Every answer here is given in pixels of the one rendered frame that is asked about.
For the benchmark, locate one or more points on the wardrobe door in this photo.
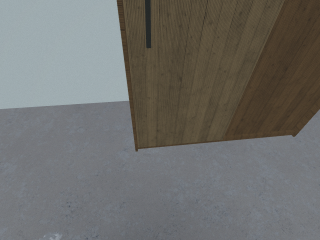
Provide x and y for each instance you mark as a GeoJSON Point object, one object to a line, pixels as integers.
{"type": "Point", "coordinates": [285, 83]}
{"type": "Point", "coordinates": [187, 86]}

